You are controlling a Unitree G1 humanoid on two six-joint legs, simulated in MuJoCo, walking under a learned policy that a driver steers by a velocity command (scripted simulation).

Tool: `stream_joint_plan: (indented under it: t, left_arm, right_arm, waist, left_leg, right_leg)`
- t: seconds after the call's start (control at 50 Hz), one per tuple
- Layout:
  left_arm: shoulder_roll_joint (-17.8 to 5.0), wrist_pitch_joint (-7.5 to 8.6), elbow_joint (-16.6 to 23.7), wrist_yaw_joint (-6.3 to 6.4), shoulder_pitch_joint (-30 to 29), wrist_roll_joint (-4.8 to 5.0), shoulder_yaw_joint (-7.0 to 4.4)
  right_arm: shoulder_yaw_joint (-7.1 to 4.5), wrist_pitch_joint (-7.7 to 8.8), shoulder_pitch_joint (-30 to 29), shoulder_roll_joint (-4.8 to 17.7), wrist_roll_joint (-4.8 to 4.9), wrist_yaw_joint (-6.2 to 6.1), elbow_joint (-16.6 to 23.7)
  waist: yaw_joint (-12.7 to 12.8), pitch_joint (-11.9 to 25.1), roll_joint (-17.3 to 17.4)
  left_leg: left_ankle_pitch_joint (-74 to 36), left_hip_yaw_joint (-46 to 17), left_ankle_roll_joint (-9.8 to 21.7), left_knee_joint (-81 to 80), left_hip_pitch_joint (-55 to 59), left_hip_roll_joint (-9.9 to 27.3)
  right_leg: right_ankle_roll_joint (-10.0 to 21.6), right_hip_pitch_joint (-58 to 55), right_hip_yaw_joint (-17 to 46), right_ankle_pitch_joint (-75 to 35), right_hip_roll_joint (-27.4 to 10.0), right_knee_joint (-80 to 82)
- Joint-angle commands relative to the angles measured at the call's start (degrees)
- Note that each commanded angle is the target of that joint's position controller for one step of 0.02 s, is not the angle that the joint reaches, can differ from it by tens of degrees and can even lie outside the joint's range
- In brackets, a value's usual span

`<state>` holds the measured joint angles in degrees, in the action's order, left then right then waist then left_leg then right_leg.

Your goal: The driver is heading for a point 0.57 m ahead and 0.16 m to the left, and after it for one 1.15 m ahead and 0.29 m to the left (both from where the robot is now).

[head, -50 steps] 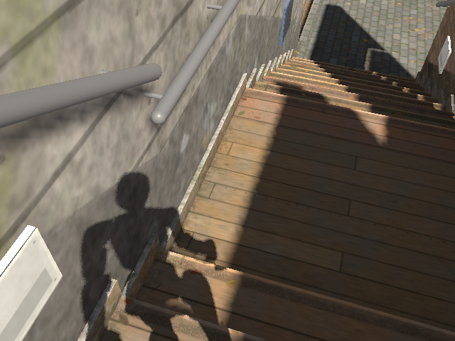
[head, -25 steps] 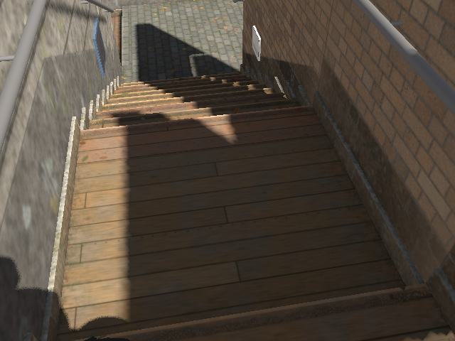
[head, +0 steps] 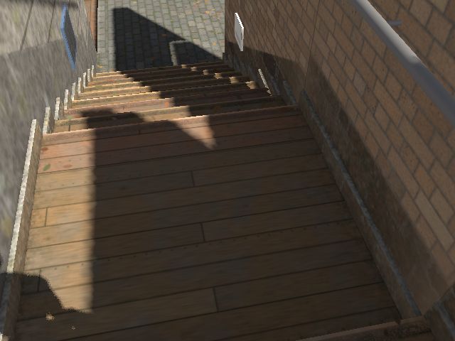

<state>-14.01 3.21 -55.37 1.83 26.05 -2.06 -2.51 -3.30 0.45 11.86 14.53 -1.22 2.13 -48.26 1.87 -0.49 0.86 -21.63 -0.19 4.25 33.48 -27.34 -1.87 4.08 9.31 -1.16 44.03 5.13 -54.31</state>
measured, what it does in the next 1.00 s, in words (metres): goes down, turning left: left foot 0.16 m lower, then right foot 0.16 m lower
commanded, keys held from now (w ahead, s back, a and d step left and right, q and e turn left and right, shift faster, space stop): w+q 0.62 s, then q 0.28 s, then no key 0.10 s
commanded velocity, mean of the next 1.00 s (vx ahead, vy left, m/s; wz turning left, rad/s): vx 0.40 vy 0.00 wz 0.50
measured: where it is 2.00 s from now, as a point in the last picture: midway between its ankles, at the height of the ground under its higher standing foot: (222, 334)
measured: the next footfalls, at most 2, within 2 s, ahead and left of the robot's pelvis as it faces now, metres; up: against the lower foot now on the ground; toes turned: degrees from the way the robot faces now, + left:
left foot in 0.06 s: +0.15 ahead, +0.06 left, -0.16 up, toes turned +2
right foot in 0.60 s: +0.49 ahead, -0.04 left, -0.31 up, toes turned +22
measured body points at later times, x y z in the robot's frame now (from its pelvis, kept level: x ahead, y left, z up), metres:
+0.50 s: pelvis +0.27 +0.02 -0.14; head +0.26 +0.03 +0.31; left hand +0.41 +0.29 -0.24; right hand +0.28 -0.24 -0.27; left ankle +0.11 +0.06 -0.82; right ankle +0.47 -0.08 -0.84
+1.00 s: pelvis +0.50 +0.04 -0.27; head +0.52 +0.05 +0.18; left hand +0.29 +0.21 -0.40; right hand +0.78 -0.07 -0.38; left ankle +0.57 +0.24 -0.93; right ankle +0.46 -0.06 -0.98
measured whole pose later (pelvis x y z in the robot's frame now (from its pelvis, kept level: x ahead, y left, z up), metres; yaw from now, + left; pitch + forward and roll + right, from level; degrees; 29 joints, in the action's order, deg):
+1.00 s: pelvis +0.50 +0.04 -0.27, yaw +32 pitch -1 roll -1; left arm -12.3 4.6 -54.6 2.6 30.4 -1.7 -1.5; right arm -3.7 -1.1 2.4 14.1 -2.9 2.3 -48.5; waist 3.6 -3.0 2.5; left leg -11.7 -4.1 4.4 55.6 -43.4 -0.3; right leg 4.0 8.9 -10.9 29.7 1.7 -38.9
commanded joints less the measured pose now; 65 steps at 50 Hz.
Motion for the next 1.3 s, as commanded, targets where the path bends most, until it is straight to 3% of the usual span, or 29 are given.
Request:
stream_joint_plan:
  t: [0.02, 0.06, 0.08, 0.1, 0.12, 0.14, 0.16, 0.2, 0.22, 0.28, 0.3, 0.38, 0.52, 0.56, 0.6, 0.62, 0.64, 0.68, 0.7, 0.72, 0.78, 0.86, 0.98, 1.12, 1.2, 1.22, 1.24, 1.28, 1.3]
  left_arm:
    - [-5.3, 0.44, 0.1, 1.30, 2.4, -1.38, -0.35]
    - [-6.2, -0.49, -1.1, 1.74, 2.7, -1.18, -0.12]
    - [-6.7, -0.58, -0.9, 0.79, 1.1, -1.14, -1.05]
    - [-1.2, -0.33, 1.3, 0.22, 3.9, -0.04, 0.25]
    - [-4.2, -0.25, 4.5, 0.00, 1.6, -0.50, 0.32]
    - [-5.8, 0.27, 7.0, -0.34, -3.1, 0.12, 0.38]
    - [-10.3, -0.43, 6.8, -0.01, -11.8, -1.29, -1.09]
    - [-8.6, -1.31, 4.9, -0.01, -11.3, -1.32, -1.40]
    - [-6.7, -2.38, 7.1, -0.52, -16.4, -1.30, -1.02]
    - [-2.4, -3.06, 4.3, -1.58, -10.0, -1.09, -0.27]
    - [-4.9, -2.68, 6.0, -1.72, -14.6, 0.15, -1.47]
    - [-2.2, -1.12, 9.1, -3.09, -23.5, -1.28, -0.64]
    - [-0.6, 0.92, 15.0, -2.65, -28.7, 1.24, 0.27]
    - [-1.5, 1.80, 13.0, -1.28, -20.6, 2.26, -0.24]
    - [-4.6, 1.38, 7.7, -0.78, -1.2, 1.42, -2.11]
    - [-8.2, 1.02, 6.7, -1.27, 5.2, -0.37, -2.73]
    - [-8.1, 1.01, 7.6, -2.40, 7.5, 0.04, -2.54]
    - [-7.8, 1.59, 10.6, -2.45, 0.5, 1.01, -3.07]
    - [-4.1, 1.21, 10.9, -1.93, -2.4, 1.41, -1.77]
    - [-4.9, 1.90, 9.6, -1.97, -1.2, 1.10, -1.38]
    - [-3.8, 2.87, 7.8, -1.60, -4.9, 1.72, -0.39]
    - [-4.4, 2.25, 6.7, -0.12, -3.6, 2.29, -0.25]
    - [-2.4, 1.52, 1.1, 0.99, 11.7, -0.54, 0.60]
    - [-1.8, 1.65, -0.6, 0.06, 5.9, -0.14, 1.47]
    - [-1.9, -0.66, -3.8, -1.19, 10.4, 0.60, 0.81]
    - [0.9, -1.41, -5.4, -0.94, 18.2, 2.85, 0.61]
    - [-0.1, -1.92, -5.3, 1.19, 20.6, 5.12, 0.42]
    - [-2.2, -1.95, -2.6, 1.55, 8.1, 3.06, -0.04]
    - [-0.1, -2.56, 0.9, 1.00, 2.2, 1.11, 0.37]
  right_arm:
    - [0.46, 1.11, -1.1, 1.2, -0.08, -1.55, 1.6]
    - [-0.37, 1.53, 15.3, 2.7, -1.66, -1.83, -4.3]
    - [-1.74, 1.24, 24.8, 5.6, -0.03, -1.77, -7.2]
    - [-1.47, 1.50, 26.8, 8.1, 0.55, -0.48, -7.2]
    - [-1.49, 1.21, 26.6, 8.5, 3.19, 0.08, -5.4]
    - [-3.31, 0.66, 23.7, 13.3, 2.38, -1.33, -5.3]
    - [-1.32, -0.14, 15.5, 6.6, 1.64, -1.87, -3.0]
    - [0.11, 1.99, 11.4, 4.6, -0.30, -2.50, -3.3]
    - [0.33, 2.81, 11.6, 5.0, 1.08, -3.11, -3.0]
    - [-0.57, 3.05, 15.0, 7.1, 0.78, -3.24, -4.6]
    - [0.02, 3.32, 16.9, 4.0, 1.26, -3.33, -5.9]
    - [0.38, 3.61, 14.1, 2.5, 1.26, -3.63, -3.5]
    - [0.53, 1.63, 18.7, 3.1, -1.29, -5.12, -3.7]
    - [0.64, 0.94, 19.4, 3.3, -1.68, -5.66, -4.6]
    - [-0.05, 1.36, 15.9, 5.7, -0.23, -3.66, -3.6]
    - [-0.20, 1.76, 20.6, 2.4, 2.07, -3.22, -3.6]
    - [0.31, 1.48, 24.9, 2.0, 3.95, -4.96, -1.7]
    - [0.05, 0.17, 14.7, 5.8, 0.02, -5.36, 0.0]
    - [-0.72, -0.72, 8.8, 7.0, -2.09, -4.58, 0.9]
    - [-0.81, -1.65, 6.7, 5.5, -2.73, -3.93, 1.5]
    - [-1.23, -2.44, 4.3, 3.6, -1.20, -1.91, 0.9]
    - [-0.54, -3.00, 3.5, 1.0, -1.50, -1.26, 0.3]
    - [0.03, -0.35, -15.8, -0.5, -1.84, 0.52, 4.0]
    - [1.09, 0.88, -15.3, 0.7, 0.87, 1.06, 0.1]
    - [-0.48, 2.73, 4.6, 4.6, -1.85, -0.37, -9.5]
    - [-1.09, 2.82, 11.5, 7.8, -2.67, -0.11, -11.7]
    - [-1.38, 1.98, 16.0, 7.4, -0.47, -0.32, -11.5]
    - [0.39, 0.97, 10.4, 2.3, 1.33, -1.62, -7.0]
    - [-0.71, 1.18, 5.0, 6.6, 0.93, -3.72, -5.2]
  waist:
    - [1.8, -8.3, -2.5]
    - [-4.6, -2.6, -1.3]
    - [-9.8, 3.2, 6.1]
    - [-5.1, 8.2, 12.6]
    - [-6.5, 12.2, 6.2]
    - [-7.9, 10.1, 12.2]
    - [-5.3, -0.2, -3.2]
    - [-0.3, -8.2, -4.6]
    - [-0.2, -10.0, -5.5]
    - [0.3, -1.6, 3.1]
    - [-1.0, -2.7, 1.3]
    - [-4.0, -2.3, -0.4]
    - [-10.1, -6.9, 5.1]
    - [-7.9, -5.0, 2.2]
    - [2.4, 3.8, -3.6]
    - [1.5, 9.6, -11.9]
    - [0.3, 18.0, -13.6]
    - [1.8, 12.0, -9.2]
    - [0.1, 3.9, -0.9]
    - [-0.7, -1.7, -3.8]
    - [-5.8, -6.7, -4.3]
    - [-6.1, 2.5, -7.8]
    - [4.1, -2.2, -5.2]
    - [2.9, -9.9, -3.0]
    - [-1.4, -2.1, 6.0]
    - [-0.4, 7.1, 12.8]
    - [-3.0, 20.1, 11.9]
    - [-5.0, 18.8, 0.2]
    - [-3.6, 15.7, 3.9]
  left_leg:
    - [4.7, 1.5, 1.0, -11.6, 6.7, 1.7]
    - [9.9, 4.5, 3.7, -20.4, 20.3, 0.0]
    - [4.9, -2.3, 6.1, -16.1, 35.9, 4.7]
    - [-23.1, -12.0, 9.5, 9.4, 52.0, 14.0]
    - [-12.3, -21.8, 13.0, 5.3, 54.0, 17.2]
    - [29.7, -40.0, 23.5, -10.0, 50.1, 26.0]
    - [45.7, -37.6, 19.7, -16.1, 37.2, 22.8]
    - [31.7, -33.6, 17.0, -12.1, 14.9, 18.3]
    - [25.8, -26.1, 14.7, -15.1, 5.4, 12.6]
    - [5.0, -22.6, 13.5, -10.9, 8.1, 9.3]
    - [13.5, -22.8, 12.7, -8.1, 13.6, 6.6]
    - [33.0, -21.3, 8.8, -2.6, 3.5, 0.2]
    - [28.6, -25.9, 8.2, 11.7, 14.0, -1.7]
    - [28.6, -25.1, 8.2, 23.3, 16.1, -3.2]
    - [33.5, -17.7, 6.2, 49.4, 0.3, -5.7]
    - [71.2, -10.6, 4.2, 73.5, -15.1, -9.8]
    - [74.3, -7.2, 3.4, 86.5, -27.0, -6.3]
    - [56.8, -2.3, 0.9, 84.3, -35.4, -1.6]
    - [51.7, -2.7, 0.4, 79.8, -32.5, 0.0]
    - [51.2, -4.7, -0.2, 74.3, -29.3, 1.5]
    - [30.6, -6.2, -2.4, 40.2, -15.8, 2.3]
    - [17.7, -1.6, -0.5, 38.2, -12.2, 2.0]
    - [10.0, -3.9, 0.4, 20.8, -29.6, 0.7]
    - [-7.7, -3.1, -1.3, -12.5, 1.7, 5.5]
    - [-14.3, 4.3, -1.5, -23.0, 29.9, 6.5]
    - [-51.6, -1.1, 1.4, -5.2, 52.0, 16.8]
    - [-57.3, -8.0, 6.9, 7.9, 63.8, 26.3]
    - [-24.6, -9.7, 9.3, 1.3, 50.8, 26.2]
    - [-2.1, -15.0, 15.0, -6.8, 40.2, 30.4]
  right_leg:
    - [6.3, 4.9, 8.4, -37.8, -12.2, -0.2]
    - [6.7, 2.9, 3.3, -55.3, -9.7, -23.5]
    - [5.2, 15.8, -0.7, -34.7, -4.0, -48.8]
    - [2.9, 39.0, -1.8, 3.1, -2.3, -65.9]
    - [2.9, 47.6, 2.3, -5.6, -5.5, -61.2]
    - [0.5, 58.6, 3.4, -8.6, -4.4, -58.0]
    - [-0.3, 57.7, 4.6, -13.7, -8.8, -49.3]
    - [-3.5, 45.3, 8.5, -26.2, -12.3, -25.7]
    - [-6.2, 36.9, 6.6, -32.2, -11.6, -12.3]
    - [-5.7, 28.2, 3.3, -44.8, -9.8, -11.3]
    - [-5.1, 35.3, 6.4, -52.7, -10.8, -4.3]
    - [-3.7, 21.5, 3.1, -72.7, -6.3, 13.0]
    - [-4.0, 18.5, 7.1, -61.8, -4.9, 34.1]
    - [-3.4, 9.6, 8.2, -67.2, -7.1, 43.0]
    - [-2.1, -18.9, 5.9, -68.3, -9.0, 37.0]
    - [1.0, -35.1, 12.2, -88.1, -19.0, 21.7]
    - [3.7, -46.1, 18.8, -99.4, -29.6, 8.3]
    - [13.7, -29.1, 27.9, -61.3, -33.1, 23.4]
    - [13.6, -14.5, 26.2, -58.9, -30.8, 29.0]
    - [14.4, -3.9, 25.8, -69.3, -31.1, 27.6]
    - [4.6, 14.5, 6.1, -66.9, -18.1, 32.2]
    - [5.1, 5.5, 3.4, -84.0, -19.8, 27.0]
    - [4.2, -13.5, 5.6, -58.3, -17.6, 20.1]
    - [6.0, 5.3, 7.7, -36.8, -14.9, 12.9]
    - [5.1, 10.6, 4.2, -32.9, -7.7, -14.6]
    - [2.2, 27.0, -0.8, 7.1, -2.1, -33.1]
    - [0.9, 37.4, 0.0, 23.3, -1.5, -52.9]
    - [0.3, 43.9, 2.3, 11.3, -4.5, -54.6]
    - [-0.6, 46.9, 0.2, 1.1, -4.5, -60.3]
